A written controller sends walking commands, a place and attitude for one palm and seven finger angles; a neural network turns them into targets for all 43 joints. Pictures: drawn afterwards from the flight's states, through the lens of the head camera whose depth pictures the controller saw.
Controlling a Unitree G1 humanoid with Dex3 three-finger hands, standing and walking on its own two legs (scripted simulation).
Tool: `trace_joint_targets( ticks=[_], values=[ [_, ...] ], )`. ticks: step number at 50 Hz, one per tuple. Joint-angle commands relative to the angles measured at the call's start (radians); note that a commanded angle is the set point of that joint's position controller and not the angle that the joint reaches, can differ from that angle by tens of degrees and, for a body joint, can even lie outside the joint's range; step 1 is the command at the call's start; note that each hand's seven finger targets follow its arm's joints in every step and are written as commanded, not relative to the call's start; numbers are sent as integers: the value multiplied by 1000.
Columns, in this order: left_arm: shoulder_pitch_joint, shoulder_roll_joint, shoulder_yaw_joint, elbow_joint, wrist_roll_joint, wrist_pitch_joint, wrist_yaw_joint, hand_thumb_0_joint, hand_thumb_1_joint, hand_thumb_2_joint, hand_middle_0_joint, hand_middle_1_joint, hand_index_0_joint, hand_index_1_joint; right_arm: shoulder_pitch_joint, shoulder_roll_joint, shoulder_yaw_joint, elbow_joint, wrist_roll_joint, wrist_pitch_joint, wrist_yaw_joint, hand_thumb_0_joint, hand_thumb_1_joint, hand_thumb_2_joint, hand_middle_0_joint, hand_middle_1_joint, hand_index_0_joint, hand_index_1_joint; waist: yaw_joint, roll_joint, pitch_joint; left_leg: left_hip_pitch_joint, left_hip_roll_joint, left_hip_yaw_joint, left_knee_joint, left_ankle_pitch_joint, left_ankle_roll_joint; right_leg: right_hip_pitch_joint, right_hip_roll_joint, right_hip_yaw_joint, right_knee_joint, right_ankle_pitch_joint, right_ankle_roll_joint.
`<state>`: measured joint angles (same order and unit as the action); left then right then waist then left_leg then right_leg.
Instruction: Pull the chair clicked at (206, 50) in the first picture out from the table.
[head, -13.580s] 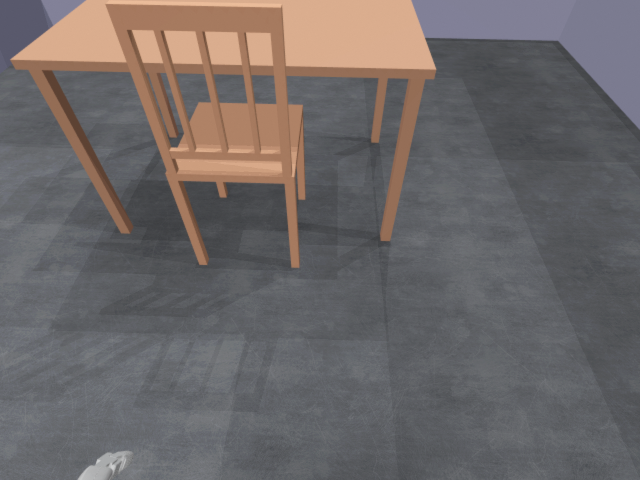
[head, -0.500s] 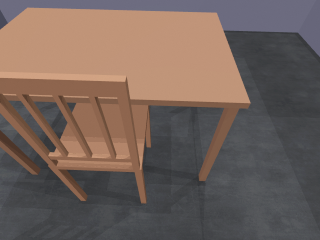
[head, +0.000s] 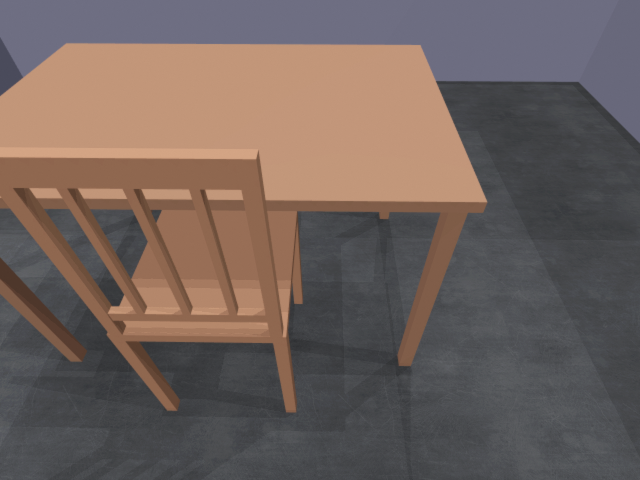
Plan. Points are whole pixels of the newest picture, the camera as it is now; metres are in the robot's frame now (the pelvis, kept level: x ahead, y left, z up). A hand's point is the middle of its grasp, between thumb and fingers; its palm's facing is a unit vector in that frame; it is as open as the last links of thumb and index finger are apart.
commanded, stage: come to a stop and stand still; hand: left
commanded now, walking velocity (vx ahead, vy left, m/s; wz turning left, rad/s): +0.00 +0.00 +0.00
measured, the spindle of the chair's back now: (163, 258) +0.47 +0.31 -0.05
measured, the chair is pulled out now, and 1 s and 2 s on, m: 0.00 0.00 0.00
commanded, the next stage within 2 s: look again from close up in 0.22 s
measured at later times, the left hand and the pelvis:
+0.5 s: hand out of the picture +0.00 +0.17 -0.17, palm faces +0.01 -0.98 -0.20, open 7.4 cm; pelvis +0.01 -0.01 +0.00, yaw +0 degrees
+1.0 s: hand out of the picture +0.05 +0.17 -0.16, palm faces +0.01 -0.97 -0.24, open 7.4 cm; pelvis +0.02 -0.02 +0.01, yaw +0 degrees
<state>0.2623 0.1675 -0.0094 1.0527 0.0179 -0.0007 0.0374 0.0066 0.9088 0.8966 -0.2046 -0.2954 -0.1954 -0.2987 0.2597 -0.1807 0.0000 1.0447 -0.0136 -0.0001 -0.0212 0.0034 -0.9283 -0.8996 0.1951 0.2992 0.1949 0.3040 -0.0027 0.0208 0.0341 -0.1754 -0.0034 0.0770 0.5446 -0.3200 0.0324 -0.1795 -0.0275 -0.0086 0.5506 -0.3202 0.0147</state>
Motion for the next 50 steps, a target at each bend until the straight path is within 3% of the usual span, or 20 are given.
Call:
trace_joint_targets(
  ticks=[1, 5, 15, 22, 30, 42, 50],
  values=[
    [39, 116, 14, -47, 0, -9, -1, 0, 900, 900, -200, -300, -200, -300, 28, -101, -14, -40, -2, -16, 2, 0, -900, -900, 200, 300, 200, 300, 1, -21, 131, -111, 97, -140, -215, -81, 20, -104, -40, 78, -148, -78, -56],
    [50, 118, 16, -44, -2, -10, -5, 0, 900, 900, -200, -300, -200, -300, 43, -110, -12, -34, -3, -20, 1, 0, -900, -900, 200, 300, 200, 300, 1, -17, 88, -99, 99, -146, -228, -96, 21, -95, -43, 80, -147, -71, -55],
    [72, 117, 16, -9, -6, -24, -4, 0, 900, 900, -200, -300, -200, -300, 65, -95, -6, 13, 5, -38, -7, 0, -900, -900, 200, 300, 200, 300, 3, -45, 0, -19, 100, -110, -167, 155, 16, -38, -69, 82, -129, 146, -53],
    [71, 116, 18, 11, -5, -25, 0, 0, 900, 900, -200, -300, -200, -300, 64, -90, -6, 39, 6, -39, -12, 0, -900, -900, 200, 300, 200, 300, 4, -19, 12, -6, 104, -104, -153, 228, 12, -30, -72, 73, -119, 221, -52],
    [48, 122, 21, 14, -5, -23, -1, 0, 900, 900, -200, -300, -200, -300, 37, -94, -9, 44, 4, -36, -13, 0, -900, -900, 200, 300, 200, 300, 4, -19, 25, 2, 107, -102, -161, 226, 8, -37, -71, 75, -127, 225, -51],
    [15, 154, 32, 2, -4, -29, -3, 0, 900, 900, -200, -300, -200, -300, 2, -128, -14, 40, 2, -41, -16, 0, -900, -900, 200, 300, 200, 300, 6, -19, -32, 48, 115, -99, -147, 343, 6, 4, -79, 73, -115, 345, -55],
    [-4, 169, 34, 1, -5, -28, -5, 0, 900, 900, -200, -300, -200, -300, -15, -141, -12, 42, 1, -37, -15, 0, -900, -900, 200, 300, 200, 300, 7, -32, -16, 42, 116, -100, -166, 304, 2, 6, -81, 75, -137, 323, -55]
  ],
)
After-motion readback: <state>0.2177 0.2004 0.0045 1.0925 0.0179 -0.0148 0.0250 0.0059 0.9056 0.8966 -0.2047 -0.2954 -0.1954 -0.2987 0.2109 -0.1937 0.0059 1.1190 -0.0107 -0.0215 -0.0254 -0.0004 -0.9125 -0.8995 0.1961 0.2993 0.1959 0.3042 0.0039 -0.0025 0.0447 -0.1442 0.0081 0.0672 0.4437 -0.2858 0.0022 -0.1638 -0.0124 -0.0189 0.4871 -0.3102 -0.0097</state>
